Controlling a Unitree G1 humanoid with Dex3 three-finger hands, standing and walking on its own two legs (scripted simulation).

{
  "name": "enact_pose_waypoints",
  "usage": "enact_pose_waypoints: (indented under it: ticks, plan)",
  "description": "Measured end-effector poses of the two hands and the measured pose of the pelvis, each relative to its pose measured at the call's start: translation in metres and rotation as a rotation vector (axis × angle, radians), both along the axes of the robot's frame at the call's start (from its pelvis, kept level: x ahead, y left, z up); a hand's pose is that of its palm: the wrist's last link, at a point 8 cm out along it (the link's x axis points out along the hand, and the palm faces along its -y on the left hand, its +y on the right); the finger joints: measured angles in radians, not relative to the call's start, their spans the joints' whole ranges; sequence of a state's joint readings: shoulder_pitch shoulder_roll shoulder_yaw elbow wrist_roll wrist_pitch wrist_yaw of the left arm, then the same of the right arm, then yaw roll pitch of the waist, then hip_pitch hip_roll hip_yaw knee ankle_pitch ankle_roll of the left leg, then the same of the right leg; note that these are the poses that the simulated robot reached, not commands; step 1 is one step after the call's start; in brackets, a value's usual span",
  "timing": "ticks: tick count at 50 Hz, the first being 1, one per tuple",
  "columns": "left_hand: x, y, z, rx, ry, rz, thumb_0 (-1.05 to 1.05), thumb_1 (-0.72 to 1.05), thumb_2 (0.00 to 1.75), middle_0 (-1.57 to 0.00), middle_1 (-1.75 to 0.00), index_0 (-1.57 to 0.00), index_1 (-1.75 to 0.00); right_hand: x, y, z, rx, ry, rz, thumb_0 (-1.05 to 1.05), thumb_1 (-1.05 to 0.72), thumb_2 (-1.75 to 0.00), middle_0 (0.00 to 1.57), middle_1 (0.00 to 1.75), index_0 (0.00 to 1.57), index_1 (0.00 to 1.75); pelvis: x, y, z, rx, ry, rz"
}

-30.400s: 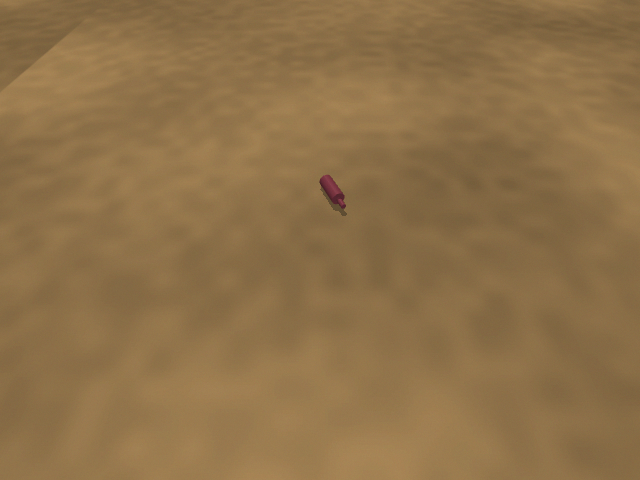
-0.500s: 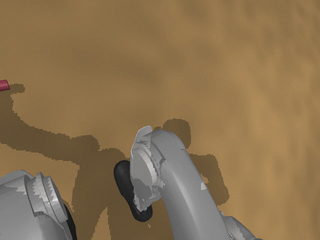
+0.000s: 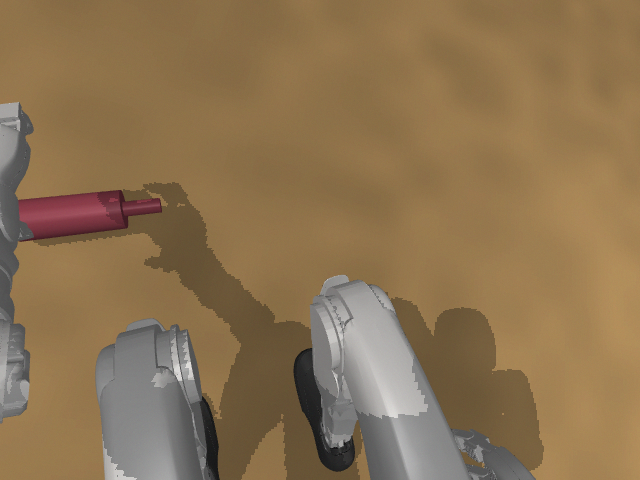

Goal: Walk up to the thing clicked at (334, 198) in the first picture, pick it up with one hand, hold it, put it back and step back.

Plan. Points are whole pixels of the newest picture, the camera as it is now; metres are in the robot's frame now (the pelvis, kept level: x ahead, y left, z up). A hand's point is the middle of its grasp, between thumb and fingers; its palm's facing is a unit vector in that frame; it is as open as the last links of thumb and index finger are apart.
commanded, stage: withdraw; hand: left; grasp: from above
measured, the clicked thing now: (92, 212) +0.51 +0.25 -0.32
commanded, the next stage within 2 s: home in 0.30 s
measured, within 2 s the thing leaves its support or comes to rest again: neither
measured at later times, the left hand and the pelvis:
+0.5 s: hand (36, 220) +0.46 +0.28 -0.18, palm faces -0.47 -0.06 -0.88, open 13.0 cm; pelvis -0.01 +0.00 -0.01, yaw +2 degrees
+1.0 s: hand out of the picture +0.39 +0.27 -0.04, palm faces -0.27 -0.64 -0.72, open 8.2 cm; pelvis +0.00 +0.00 +0.10, yaw +5 degrees
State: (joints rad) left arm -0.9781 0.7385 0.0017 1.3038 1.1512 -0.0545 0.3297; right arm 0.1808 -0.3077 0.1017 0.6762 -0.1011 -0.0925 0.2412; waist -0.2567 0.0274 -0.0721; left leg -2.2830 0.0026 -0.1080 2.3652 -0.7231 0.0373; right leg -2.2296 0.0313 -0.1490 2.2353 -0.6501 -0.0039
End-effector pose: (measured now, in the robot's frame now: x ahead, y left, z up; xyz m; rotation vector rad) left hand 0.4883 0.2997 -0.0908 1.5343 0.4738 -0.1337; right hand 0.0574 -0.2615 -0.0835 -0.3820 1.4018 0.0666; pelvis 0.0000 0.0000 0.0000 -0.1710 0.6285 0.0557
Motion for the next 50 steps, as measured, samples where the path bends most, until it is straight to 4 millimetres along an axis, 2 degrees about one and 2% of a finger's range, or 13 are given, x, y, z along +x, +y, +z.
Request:
enact_pose_waypoints:
  ticks: [5,10,15,21,26,31,36,40,45,50]
  plan:
    - [-0.008,-0.009,0.035,-0.016,0.063,-0.020,0.00,-0.42,0.93,-0.17,-0.91,-0.17,-0.91,0.013,-0.002,0.011,-0.012,-0.046,-0.015,0.01,-0.91,-0.91,0.20,0.30,0.20,0.30,-0.005,-0.002,0.020,0.023,0.000,0.018]
    - [-0.017,-0.015,0.043,-0.036,0.117,-0.042,0.00,-0.38,0.91,-0.21,-0.88,-0.20,-0.89,0.013,-0.009,0.023,-0.054,-0.063,-0.013,0.00,-0.90,-0.91,0.20,0.30,0.20,0.30,-0.010,-0.005,0.031,0.039,-0.010,0.027]
    - [-0.027,-0.018,0.027,-0.046,0.151,-0.080,0.00,-0.36,0.89,-0.23,-0.87,-0.22,-0.87,0.000,-0.017,0.024,-0.105,-0.033,-0.009,0.00,-0.90,-0.90,0.20,0.30,0.20,0.30,-0.014,-0.006,0.027,0.043,-0.015,0.028]
    - [-0.031,-0.019,-0.011,-0.063,0.144,-0.116,0.00,-0.35,0.88,-0.23,-0.87,-0.23,-0.87,-0.021,-0.019,0.014,-0.145,0.025,-0.002,0.01,-0.90,-0.90,0.20,0.30,0.20,0.30,-0.014,-0.005,0.007,0.036,-0.023,0.024]
    - [-0.020,-0.017,-0.036,-0.066,0.076,-0.107,0.00,-0.30,0.90,-0.24,-0.82,-0.24,-0.82,-0.037,-0.012,0.003,-0.152,0.062,-0.003,0.01,-0.90,-0.90,0.20,0.30,0.20,0.30,-0.013,-0.004,-0.010,0.025,-0.025,0.018]
    - [-0.005,-0.015,-0.037,-0.088,-0.034,-0.020,0.00,-0.15,0.91,-0.25,-0.71,-0.24,-0.72,-0.045,0.000,-0.005,-0.118,0.085,-0.039,0.01,-0.89,-0.90,0.20,0.30,0.20,0.30,-0.008,-0.002,-0.016,0.020,-0.001,0.015]
    - [-0.003,-0.011,-0.018,-0.163,-0.047,0.125,0.00,0.04,0.92,-0.26,-0.62,-0.24,-0.63,-0.041,0.012,-0.005,-0.059,0.078,-0.094,0.01,-0.89,-0.90,0.20,0.30,0.20,0.30,-0.002,0.000,-0.004,0.021,0.025,0.016]
    - [-0.017,-0.008,0.012,-0.247,-0.018,0.212,0.00,0.20,0.93,-0.25,-0.56,-0.24,-0.57,-0.028,0.016,0.006,-0.013,0.056,-0.134,0.01,-0.89,-0.90,0.20,0.30,0.20,0.30,0.002,0.002,0.019,0.027,0.042,0.022]
    - [-0.053,-0.005,0.059,-0.388,0.018,0.294,0.00,0.41,0.94,-0.25,-0.50,-0.24,-0.51,0.003,0.015,0.031,0.014,-0.008,-0.137,0.01,-0.89,-0.90,0.20,0.30,0.20,0.30,0.005,0.003,0.058,0.043,0.040,0.031]
    - [-0.100,-0.005,0.106,-0.549,0.035,0.373,0.00,0.64,0.95,-0.24,-0.43,-0.23,-0.43,0.052,0.009,0.069,0.005,-0.135,-0.085,0.01,-0.90,-0.90,0.20,0.30,0.20,0.30,0.005,0.001,0.099,0.059,0.010,0.042]
